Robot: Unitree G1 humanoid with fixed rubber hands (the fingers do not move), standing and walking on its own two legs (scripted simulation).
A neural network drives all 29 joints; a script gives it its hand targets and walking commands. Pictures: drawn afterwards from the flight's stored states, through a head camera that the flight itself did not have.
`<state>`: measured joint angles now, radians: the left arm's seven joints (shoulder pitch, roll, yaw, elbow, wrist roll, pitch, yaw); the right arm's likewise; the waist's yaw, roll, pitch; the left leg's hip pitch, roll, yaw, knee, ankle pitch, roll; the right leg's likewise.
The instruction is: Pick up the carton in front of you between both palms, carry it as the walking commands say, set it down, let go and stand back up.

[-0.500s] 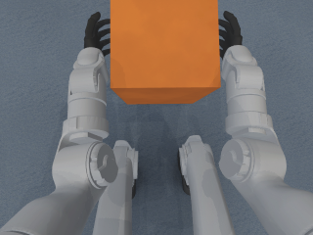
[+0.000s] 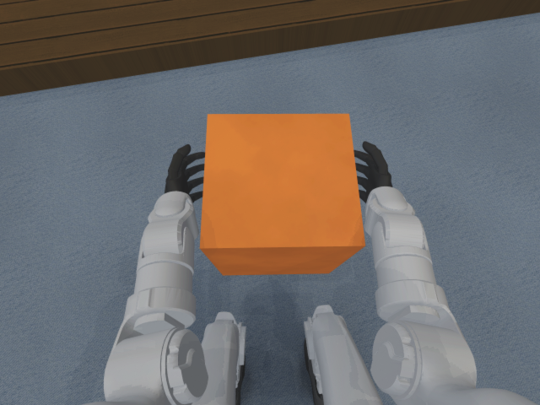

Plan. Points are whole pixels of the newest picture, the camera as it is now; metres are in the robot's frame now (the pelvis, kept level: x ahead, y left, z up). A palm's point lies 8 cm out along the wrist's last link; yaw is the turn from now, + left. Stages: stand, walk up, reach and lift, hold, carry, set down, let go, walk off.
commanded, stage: reach and lift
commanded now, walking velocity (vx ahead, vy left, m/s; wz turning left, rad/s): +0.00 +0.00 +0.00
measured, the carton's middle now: (277, 205) +0.42 -0.01 -0.10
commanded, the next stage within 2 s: hold in 1.66 s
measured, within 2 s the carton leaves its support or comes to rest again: neither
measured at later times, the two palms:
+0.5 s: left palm (129, 187) +0.36 +0.15 +0.12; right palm (419, 178) +0.36 -0.15 +0.12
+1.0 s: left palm (102, 186) +0.34 +0.15 +0.17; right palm (448, 175) +0.34 -0.15 +0.17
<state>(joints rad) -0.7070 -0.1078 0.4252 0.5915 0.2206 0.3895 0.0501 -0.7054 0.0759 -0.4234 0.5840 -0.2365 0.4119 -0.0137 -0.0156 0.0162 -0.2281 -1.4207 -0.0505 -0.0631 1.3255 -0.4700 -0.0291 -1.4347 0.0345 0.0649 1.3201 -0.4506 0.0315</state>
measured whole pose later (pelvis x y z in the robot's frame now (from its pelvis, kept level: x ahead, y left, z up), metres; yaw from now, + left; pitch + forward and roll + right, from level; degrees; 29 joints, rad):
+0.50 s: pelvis +0.05 +0.00 +0.12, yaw -1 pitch +9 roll +0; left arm -0.34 -0.16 0.32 0.46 0.23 0.46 0.03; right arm -0.34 0.14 -0.31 0.46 -0.24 0.47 -0.01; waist 0.00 0.01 -0.12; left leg -0.56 -0.03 -0.07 0.72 -0.32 -0.01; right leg -0.57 0.02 0.07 0.71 -0.30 0.02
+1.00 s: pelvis +0.04 +0.00 +0.15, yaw +0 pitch -4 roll +0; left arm -0.34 -0.17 0.32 0.39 0.30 0.60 -0.02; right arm -0.33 0.17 -0.31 0.37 -0.30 0.61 0.02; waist 0.00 0.00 0.03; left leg -0.19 -0.02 -0.07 0.49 -0.23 -0.01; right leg -0.20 0.02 0.07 0.49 -0.21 0.01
